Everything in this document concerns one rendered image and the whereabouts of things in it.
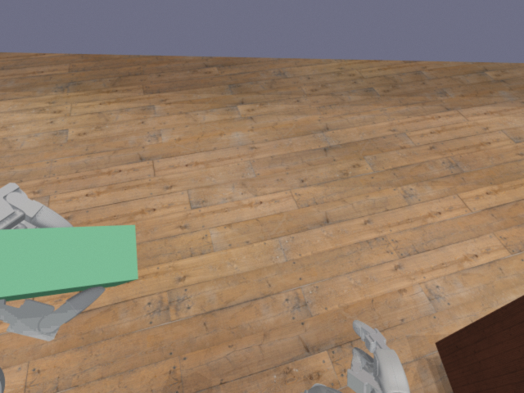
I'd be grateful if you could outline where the left robot hand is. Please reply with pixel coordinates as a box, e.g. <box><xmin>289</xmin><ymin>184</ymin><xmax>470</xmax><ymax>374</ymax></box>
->
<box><xmin>0</xmin><ymin>183</ymin><xmax>106</xmax><ymax>341</ymax></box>

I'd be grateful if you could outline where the table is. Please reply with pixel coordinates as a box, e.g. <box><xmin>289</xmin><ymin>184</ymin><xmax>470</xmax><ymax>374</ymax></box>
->
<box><xmin>436</xmin><ymin>296</ymin><xmax>524</xmax><ymax>393</ymax></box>

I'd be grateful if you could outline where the sponge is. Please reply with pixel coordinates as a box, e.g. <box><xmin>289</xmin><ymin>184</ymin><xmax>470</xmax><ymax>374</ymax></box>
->
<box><xmin>0</xmin><ymin>225</ymin><xmax>138</xmax><ymax>301</ymax></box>

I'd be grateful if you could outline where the right robot hand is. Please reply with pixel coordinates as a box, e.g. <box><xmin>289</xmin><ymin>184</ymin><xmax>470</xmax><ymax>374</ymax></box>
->
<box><xmin>347</xmin><ymin>320</ymin><xmax>410</xmax><ymax>393</ymax></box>

